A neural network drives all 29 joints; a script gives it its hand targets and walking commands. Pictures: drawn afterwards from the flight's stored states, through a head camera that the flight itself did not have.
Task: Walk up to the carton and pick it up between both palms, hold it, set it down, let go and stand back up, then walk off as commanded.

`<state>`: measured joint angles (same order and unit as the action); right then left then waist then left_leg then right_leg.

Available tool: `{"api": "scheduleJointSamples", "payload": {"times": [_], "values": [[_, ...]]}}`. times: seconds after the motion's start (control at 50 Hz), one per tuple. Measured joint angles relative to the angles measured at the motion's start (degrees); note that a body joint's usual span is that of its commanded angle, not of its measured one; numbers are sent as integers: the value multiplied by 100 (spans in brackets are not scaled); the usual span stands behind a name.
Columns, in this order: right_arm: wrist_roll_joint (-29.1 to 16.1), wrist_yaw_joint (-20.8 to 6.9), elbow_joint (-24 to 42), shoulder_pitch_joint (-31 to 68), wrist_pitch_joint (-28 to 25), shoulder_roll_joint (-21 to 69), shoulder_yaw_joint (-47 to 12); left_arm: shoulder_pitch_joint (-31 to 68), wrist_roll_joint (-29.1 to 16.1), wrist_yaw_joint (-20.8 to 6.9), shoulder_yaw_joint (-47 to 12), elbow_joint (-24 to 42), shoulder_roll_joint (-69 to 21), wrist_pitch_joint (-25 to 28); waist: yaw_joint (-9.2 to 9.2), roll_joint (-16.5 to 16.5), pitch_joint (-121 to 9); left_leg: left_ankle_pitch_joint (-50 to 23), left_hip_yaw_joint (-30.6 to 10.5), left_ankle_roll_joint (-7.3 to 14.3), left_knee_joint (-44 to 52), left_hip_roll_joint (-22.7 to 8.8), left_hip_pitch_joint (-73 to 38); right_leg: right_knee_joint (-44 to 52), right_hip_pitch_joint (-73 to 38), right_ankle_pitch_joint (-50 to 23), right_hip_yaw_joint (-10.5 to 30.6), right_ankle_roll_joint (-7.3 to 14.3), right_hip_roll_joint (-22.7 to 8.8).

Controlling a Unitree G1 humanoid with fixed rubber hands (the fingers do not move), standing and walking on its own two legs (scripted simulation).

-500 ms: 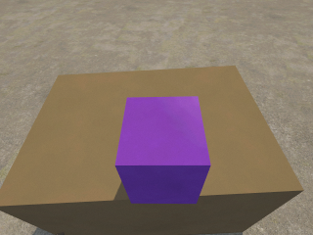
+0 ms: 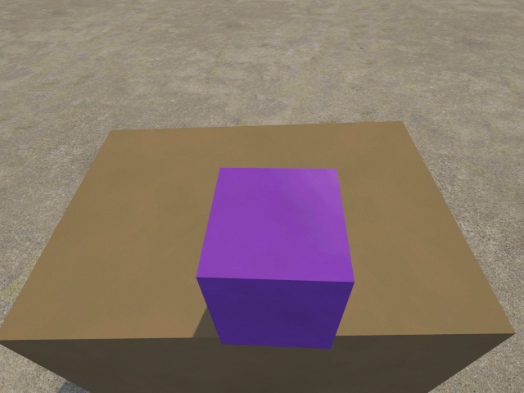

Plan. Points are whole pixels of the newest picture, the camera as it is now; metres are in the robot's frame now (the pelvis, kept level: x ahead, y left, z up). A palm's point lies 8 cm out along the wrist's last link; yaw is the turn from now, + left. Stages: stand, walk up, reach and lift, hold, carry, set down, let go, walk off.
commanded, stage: walk up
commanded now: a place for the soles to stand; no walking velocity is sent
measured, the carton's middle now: (276, 260) +0.36 +0.01 -0.02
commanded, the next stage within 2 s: reach and lift in 0.04 s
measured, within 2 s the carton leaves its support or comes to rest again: neither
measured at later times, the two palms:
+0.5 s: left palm out of the picture +0.15 +0.27 -0.09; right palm out of the picture +0.11 -0.29 -0.09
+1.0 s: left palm out of the picture +0.16 +0.25 -0.06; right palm out of the picture +0.12 -0.24 -0.07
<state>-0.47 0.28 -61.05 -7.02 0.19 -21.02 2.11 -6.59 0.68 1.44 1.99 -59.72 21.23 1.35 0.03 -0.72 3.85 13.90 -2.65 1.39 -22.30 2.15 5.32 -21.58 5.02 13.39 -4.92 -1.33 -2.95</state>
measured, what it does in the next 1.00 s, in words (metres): stands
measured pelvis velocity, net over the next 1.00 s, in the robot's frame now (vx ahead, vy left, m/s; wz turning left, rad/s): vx -0.02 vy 0.00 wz -0.09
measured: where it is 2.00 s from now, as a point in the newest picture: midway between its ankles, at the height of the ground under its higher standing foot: outside the picture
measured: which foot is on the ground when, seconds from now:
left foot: down 0.00-1.00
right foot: down 0.00-1.00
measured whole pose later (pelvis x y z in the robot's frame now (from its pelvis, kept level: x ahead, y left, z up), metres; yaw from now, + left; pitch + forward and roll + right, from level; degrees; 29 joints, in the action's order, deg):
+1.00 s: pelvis -0.02 +0.00 +0.00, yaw -5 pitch -5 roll -1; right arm 1.2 -0.3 -37.0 -12.8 -11.9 -9.3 4.1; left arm -11.5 -2.6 1.9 4.6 -25.9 14.3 -6.7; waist -2.9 0.0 5.1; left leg 14.5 2.1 0.4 -24.4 -0.6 4.5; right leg -22.4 5.6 11.4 -0.1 -0.6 -0.2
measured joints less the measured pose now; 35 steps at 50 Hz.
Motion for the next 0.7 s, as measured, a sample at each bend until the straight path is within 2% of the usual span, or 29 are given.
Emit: {"api": "scheduleJointSamples", "payload": {"times": [0.06, 0.1, 0.16, 0.2, 0.24, 0.3, 0.4, 0.54, 0.7], "values": [[82, -6, -37, 27, -48, 3, 60, -40, -22, -1, 2, 84, 27, -126, -20, 7, -21, 17, -6, -21, -35, -11, 48, -8, 35, 7, -1, 1, 14], [408, -136, -165, 322, -288, 109, 389, -23, -49, 36, 68, 751, 81, -1015, -74, 15, -43, 223, 78, -75, -529, -94, 474, -411, 460, 137, 89, 39, 92], [460, -374, -57, 800, -464, 227, 611, 316, 59, 8, 199, 1843, 121, -2155, -148, 12, 209, 610, 160, -93, -1368, -269, 982, -1061, 937, 354, 177, 80, 257], [277, -430, 112, 996, -532, 288, 575, 583, 235, -42, 301, 2471, 72, -2553, -161, 31, 396, 762, 161, -131, -1700, -355, 1105, -1321, 1040, 458, 183, 120, 339], [79, -407, 267, 1079, -625, 337, 452, 790, 421, -104, 399, 2880, -46, -2728, -138, 54, 562, 835, 139, -179, -1838, -410, 1045, -1420, 965, 506, 164, 152, 392], [-84, -284, 573, 939, -748, 400, 245, 830, 583, -190, 552, 3191, -269, -2745, -105, 138, 681, 796, 151, -201, -1680, -425, 720, -1312, 668, 490, 175, 184, 409], [-72, -174, 1023, 405, -771, 433, 79, 425, 698, -195, 672, 3002, -428, -2582, -98, 253, 499, 549, 213, -220, -1121, -372, 291, -948, 339, 343, 231, 191, 360], [152, -131, 1466, -77, -724, 713, 133, -36, 329, -112, 722, 2976, -268, -2177, -237, 292, 400, 330, 300, -227, -767, -376, 169, -705, 294, 157, 310, 209, 368], [345, -6, 1941, -311, -883, 1164, 139, -200, -66, -98, 546, 3177, -240, -1692, -211, 206, 298, 150, 286, -199, -560, -353, 206, -407, 279, -62, 295, 177, 349]]}}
